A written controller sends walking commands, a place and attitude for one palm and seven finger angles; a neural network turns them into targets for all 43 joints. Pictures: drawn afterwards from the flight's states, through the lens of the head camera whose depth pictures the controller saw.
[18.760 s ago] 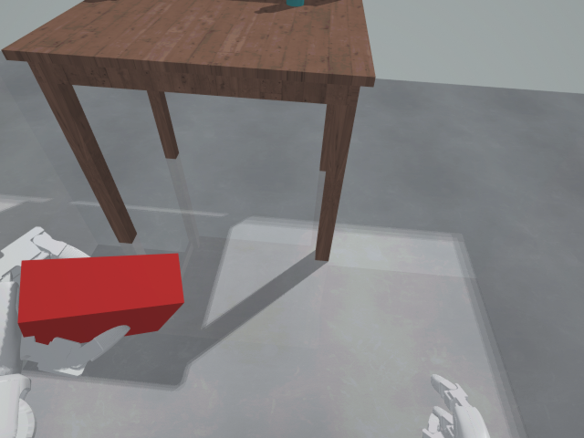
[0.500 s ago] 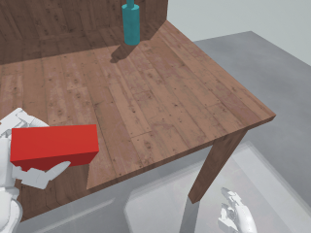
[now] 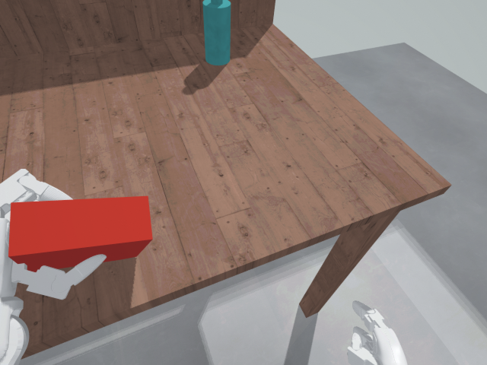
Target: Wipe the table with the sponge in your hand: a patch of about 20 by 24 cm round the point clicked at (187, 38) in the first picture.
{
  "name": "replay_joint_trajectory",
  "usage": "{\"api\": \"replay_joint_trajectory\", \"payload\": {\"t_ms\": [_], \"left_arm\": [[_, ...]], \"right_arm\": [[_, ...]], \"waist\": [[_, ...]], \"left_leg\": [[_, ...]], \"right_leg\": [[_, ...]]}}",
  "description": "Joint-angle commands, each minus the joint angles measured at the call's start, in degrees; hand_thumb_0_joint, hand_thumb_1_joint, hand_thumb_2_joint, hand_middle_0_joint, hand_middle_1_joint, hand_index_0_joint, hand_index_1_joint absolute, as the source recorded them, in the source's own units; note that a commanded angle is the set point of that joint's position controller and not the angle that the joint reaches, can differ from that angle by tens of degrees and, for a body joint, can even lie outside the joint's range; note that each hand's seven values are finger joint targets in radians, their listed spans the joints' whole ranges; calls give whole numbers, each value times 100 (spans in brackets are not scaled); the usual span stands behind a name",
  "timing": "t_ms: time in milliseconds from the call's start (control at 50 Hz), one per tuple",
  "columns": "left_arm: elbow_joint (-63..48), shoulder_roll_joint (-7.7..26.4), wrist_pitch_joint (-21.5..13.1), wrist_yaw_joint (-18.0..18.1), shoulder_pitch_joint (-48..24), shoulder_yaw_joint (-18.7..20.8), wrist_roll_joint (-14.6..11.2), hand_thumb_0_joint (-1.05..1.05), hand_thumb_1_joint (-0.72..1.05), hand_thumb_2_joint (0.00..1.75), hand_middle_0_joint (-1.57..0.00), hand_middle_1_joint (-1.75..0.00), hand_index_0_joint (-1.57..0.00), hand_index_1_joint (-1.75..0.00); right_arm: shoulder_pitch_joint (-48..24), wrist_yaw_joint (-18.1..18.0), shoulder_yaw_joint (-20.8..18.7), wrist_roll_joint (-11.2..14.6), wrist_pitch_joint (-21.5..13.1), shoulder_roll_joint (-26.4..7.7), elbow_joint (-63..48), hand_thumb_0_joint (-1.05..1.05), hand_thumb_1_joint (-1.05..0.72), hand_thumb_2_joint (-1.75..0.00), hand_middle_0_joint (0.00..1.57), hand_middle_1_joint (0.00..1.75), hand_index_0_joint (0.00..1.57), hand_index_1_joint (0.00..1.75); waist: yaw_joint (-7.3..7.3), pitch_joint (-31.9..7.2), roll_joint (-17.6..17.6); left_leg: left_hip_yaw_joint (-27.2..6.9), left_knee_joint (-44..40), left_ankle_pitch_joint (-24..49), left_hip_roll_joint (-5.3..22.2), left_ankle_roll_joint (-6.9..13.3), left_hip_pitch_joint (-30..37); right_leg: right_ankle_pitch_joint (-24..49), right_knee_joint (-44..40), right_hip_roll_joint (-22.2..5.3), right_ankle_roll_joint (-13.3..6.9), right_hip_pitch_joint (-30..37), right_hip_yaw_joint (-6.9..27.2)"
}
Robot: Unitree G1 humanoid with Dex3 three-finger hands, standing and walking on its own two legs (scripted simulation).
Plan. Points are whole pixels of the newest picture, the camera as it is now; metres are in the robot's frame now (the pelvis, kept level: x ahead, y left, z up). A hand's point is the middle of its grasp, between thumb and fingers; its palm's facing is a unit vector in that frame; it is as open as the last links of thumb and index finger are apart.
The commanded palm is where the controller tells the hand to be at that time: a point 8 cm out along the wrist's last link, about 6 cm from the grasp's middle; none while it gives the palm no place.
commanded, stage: look again from close up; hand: left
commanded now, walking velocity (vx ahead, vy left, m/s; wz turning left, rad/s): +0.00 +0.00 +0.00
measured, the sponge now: (106, 233) +0.24 +0.20 +0.14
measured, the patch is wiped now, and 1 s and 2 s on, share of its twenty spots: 0.05 0.05 0.05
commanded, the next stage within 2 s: turn the palm down, sponge in hand in 0.24 s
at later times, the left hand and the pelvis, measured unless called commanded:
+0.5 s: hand (33, 196) +0.25 +0.27 +0.20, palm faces +0.47 -0.79 -0.40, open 9.7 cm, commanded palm +0.17 +0.27 +0.19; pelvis +0.00 -0.02 +0.00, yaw +1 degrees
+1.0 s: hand (59, 237) +0.21 +0.22 +0.19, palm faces +0.38 -0.53 -0.76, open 9.7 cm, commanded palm +0.15 +0.24 +0.23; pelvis -0.02 -0.08 -0.01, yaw +3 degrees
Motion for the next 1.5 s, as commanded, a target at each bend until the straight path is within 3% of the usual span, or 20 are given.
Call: {"api": "replay_joint_trajectory", "payload": {"t_ms": [0,300,320,340,360,380,420,460,520,580,620,660,720,820,920,1040,1120,1180,1280,1480], "left_arm": [[-929,956,-267,75,-172,644,121,0,10,130,-120,-160,-120,-160],[-784,872,-210,117,-167,542,135,0,10,130,-120,-160,-120,-160],[-3000,5313,-1095,232,-5295,2009,156,0,10,130,-120,-160,-120,-160],[651,2469,77,-121,-3449,1752,725,0,10,130,-120,-160,-120,-160],[422,1737,263,-247,-2855,751,440,0,10,130,-120,-160,-120,-160],[-122,1824,434,-305,-2418,1064,392,0,10,130,-120,-160,-120,-160],[150,895,1210,-608,-1303,491,-56,0,10,130,-120,-160,-120,-160],[-699,1126,1596,-774,-1201,312,-39,0,10,130,-120,-160,-120,-160],[-1119,1788,1827,-678,-1250,542,586,0,10,130,-120,-160,-120,-160],[-1431,2120,1374,-363,-1180,1023,753,0,10,130,-120,-160,-120,-160],[-1280,2721,1258,-147,-1642,1585,698,0,10,130,-120,-160,-120,-160],[-572,2252,1331,-111,-1683,1210,709,0,10,130,-120,-160,-120,-160],[-235,2620,1705,-273,-2193,1232,728,0,10,130,-120,-160,-120,-160],[-18,2890,1997,-724,-3182,591,1144,0,10,130,-120,-160,-120,-160],[-22,3256,1705,-913,-3243,639,1490,0,10,130,-120,-160,-120,-160],[142,3570,1937,-848,-2571,1189,1382,0,10,130,-120,-160,-120,-160],[-397,3820,2175,-515,-2063,1495,1657,0,10,130,-120,-160,-120,-160],[-766,3631,2288,-443,-2055,1261,1824,0,10,130,-120,-160,-120,-160],[-562,3601,2599,-610,-2532,883,2120,0,10,130,-120,-160,-120,-160],[-1030,3632,3278,-924,-3456,171,3196,0,10,130,-120,-160,-120,-160]], "right_arm": [[-477,-75,-322,3,-320,-742,-923,0,-90,-90,20,30,20,30],[-483,-120,-349,-9,-298,-760,-864,0,-90,-90,20,30,20,30],[439,-526,643,305,-202,-954,-1585,0,-90,-90,20,30,20,30],[-450,-307,-359,-388,-354,-797,-831,0,-90,-90,20,30,20,30],[-542,11,-245,-325,-476,-901,-950,0,-90,-90,20,30,20,30],[-423,44,-414,-333,-442,-1154,-694,0,-90,-90,20,30,20,30],[-785,54,-303,-131,-465,-1002,-711,0,-90,-90,20,30,20,30],[-958,100,-242,-99,-468,-1120,-741,0,-90,-90,20,30,20,30],[-1379,106,-126,-16,-291,-1135,-957,0,-90,-90,20,30,20,30],[-1300,-59,-138,-143,-245,-1002,-993,0,-90,-90,20,30,20,30],[-1412,-174,-126,-59,-179,-1010,-911,0,-90,-90,20,30,20,30],[-1205,-272,-126,-95,-173,-901,-704,0,-90,-90,20,30,20,30],[-1327,-396,-129,37,-92,-1036,-654,0,-90,-90,20,30,20,30],[-1584,-608,-36,144,-174,-1006,-749,0,-90,-90,20,30,20,30],[-1667,-671,-85,137,-273,-938,-772,0,-90,-90,20,30,20,30],[-1527,-592,-165,112,-120,-964,-789,0,-90,-90,20,30,20,30],[-1604,-514,-168,136,0,-969,-916,0,-90,-90,20,30,20,30],[-1408,-541,-190,109,68,-1019,-980,0,-90,-90,20,30,20,30],[-1427,-680,-159,195,23,-1088,-907,0,-90,-90,20,30,20,30],[-1950,-662,65,202,-24,-954,-897,0,-90,-90,20,30,20,30]], "waist": [[23,-719,291],[14,-740,142],[-366,-542,1109],[466,-1585,927],[142,-1150,432],[319,-2054,949],[534,-1939,1271],[589,-1599,1027],[399,-1223,267],[379,-1110,-162],[380,-1203,-4],[319,-779,268],[291,-812,942],[160,-669,390],[342,-805,86],[597,-1155,119],[707,-1364,331],[592,-1475,133],[502,-1277,180],[657,-1511,739]], "left_leg": [[-726,-730,836,722,-515,-258],[-710,-615,863,720,-404,-135],[-947,-567,432,553,-388,-1389],[-761,-483,2140,422,-869,205],[-924,-440,3527,442,-1099,170],[-870,-189,4329,645,-1141,1105],[-762,-154,4401,642,-1089,1337],[-616,-127,3525,543,-863,874],[-549,-215,1840,428,-556,123],[-576,-271,1071,375,-449,-155],[-503,-264,372,314,-389,-218],[-463,-241,358,311,-417,-264],[-364,-109,45,222,-398,-244],[-298,127,-355,182,-346,-364],[-399,502,-119,234,-424,-595],[-585,803,130,328,-575,-1106],[-546,853,650,306,-541,-959],[-501,766,966,341,-443,-740],[-470,368,933,351,-338,-411],[-742,-331,1165,335,-383,177]], "right_leg": [[828,-131,-223,-260,589,156],[923,-261,-317,-274,544,300],[-613,424,104,67,517,194],[212,551,258,-474,266,-199],[553,392,341,-444,-166,-469],[740,635,368,-386,-245,-307],[405,636,231,-378,-323,-212],[822,468,118,-376,-122,-344],[546,464,194,-344,-105,-367],[149,403,196,-303,-166,-361],[-358,277,187,-260,-249,-151],[-357,182,133,-273,-323,-167],[-594,11,5,-272,-358,102],[-1807,-407,-240,-200,-403,677],[-2402,-539,-522,-209,-149,1313],[-1115,-219,-959,-49,465,1603],[-75,154,-815,-112,475,1478],[442,359,-634,-118,316,1079],[235,337,-322,-139,-8,505],[213,214,-91,-324,353,171]]}}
